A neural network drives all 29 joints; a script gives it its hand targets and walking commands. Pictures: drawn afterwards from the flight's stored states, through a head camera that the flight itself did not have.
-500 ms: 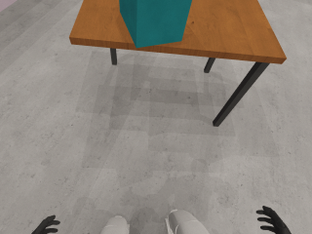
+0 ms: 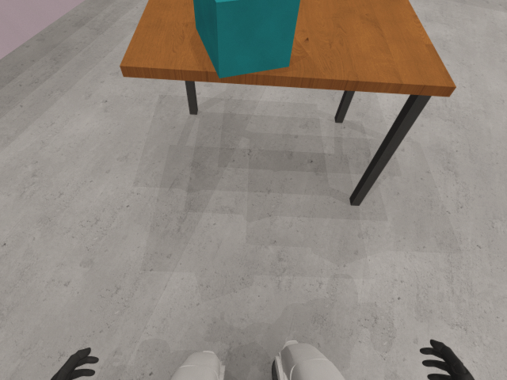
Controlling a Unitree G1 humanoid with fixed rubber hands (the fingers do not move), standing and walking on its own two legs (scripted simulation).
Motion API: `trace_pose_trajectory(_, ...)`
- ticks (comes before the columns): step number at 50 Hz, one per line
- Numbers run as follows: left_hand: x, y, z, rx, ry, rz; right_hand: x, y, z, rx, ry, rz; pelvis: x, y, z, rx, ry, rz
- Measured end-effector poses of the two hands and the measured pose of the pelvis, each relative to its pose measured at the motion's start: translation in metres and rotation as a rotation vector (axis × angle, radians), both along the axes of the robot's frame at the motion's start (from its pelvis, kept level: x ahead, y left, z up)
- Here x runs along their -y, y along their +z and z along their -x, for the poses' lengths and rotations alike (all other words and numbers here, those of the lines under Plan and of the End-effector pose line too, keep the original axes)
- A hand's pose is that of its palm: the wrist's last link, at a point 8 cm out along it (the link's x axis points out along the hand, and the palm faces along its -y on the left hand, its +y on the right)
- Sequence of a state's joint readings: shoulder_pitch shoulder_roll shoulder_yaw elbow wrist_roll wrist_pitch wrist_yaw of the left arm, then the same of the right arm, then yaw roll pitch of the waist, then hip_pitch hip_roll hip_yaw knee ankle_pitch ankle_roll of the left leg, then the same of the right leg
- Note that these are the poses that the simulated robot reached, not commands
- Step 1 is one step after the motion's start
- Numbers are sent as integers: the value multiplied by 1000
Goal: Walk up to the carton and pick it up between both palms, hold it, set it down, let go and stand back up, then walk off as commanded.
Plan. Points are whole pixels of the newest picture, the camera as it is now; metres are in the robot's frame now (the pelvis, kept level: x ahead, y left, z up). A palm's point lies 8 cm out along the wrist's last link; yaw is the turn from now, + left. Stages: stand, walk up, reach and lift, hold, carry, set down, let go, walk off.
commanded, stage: walk off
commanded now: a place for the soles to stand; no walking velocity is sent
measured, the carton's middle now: (241, 13) +0.96 +0.03 +0.04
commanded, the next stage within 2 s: stand in 0.02 s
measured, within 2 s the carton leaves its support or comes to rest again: neither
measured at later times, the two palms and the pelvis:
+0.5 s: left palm out of the picture +0.08 +0.30 -0.10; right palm out of the picture +0.06 -0.33 -0.10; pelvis -0.02 -0.01 +0.00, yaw +1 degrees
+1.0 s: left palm (57, 374) +0.14 +0.30 -0.09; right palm (456, 377) +0.12 -0.32 -0.09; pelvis +0.02 -0.01 +0.01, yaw +1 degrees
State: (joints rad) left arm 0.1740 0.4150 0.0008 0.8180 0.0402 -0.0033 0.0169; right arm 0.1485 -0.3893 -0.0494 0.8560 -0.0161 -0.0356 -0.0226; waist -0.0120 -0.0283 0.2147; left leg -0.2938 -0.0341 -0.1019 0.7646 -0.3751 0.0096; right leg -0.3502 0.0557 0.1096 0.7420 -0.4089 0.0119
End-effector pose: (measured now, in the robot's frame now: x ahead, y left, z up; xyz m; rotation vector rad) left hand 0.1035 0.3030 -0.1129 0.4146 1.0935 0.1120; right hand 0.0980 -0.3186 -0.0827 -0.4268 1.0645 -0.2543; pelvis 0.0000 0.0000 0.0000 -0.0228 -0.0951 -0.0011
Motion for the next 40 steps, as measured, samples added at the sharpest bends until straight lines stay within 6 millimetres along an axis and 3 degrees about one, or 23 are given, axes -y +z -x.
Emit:
trace_pose_trajectory(7,5,9,16,32,12,-23,5,-10,12,4,12,-30,9,-2,15,21,16,-28)
trace_pose_trajectory(13,-2,15,22,45,16,-39,0,-21,35,-52,-6,-60,5,-2,23,30,20,-30)
trace_pose_trajectory(21,3,12,25,24,16,-25,6,-16,42,-75,-17,-48,8,1,23,24,17,-30)
trace_pose_trajectory(29,4,11,17,13,18,-27,7,-18,34,-93,-20,-50,9,1,13,11,19,-31)
trace_pose_trajectory(40,3,14,-13,29,10,-19,3,-13,2,-90,-4,-48,7,4,-12,-34,16,-25)
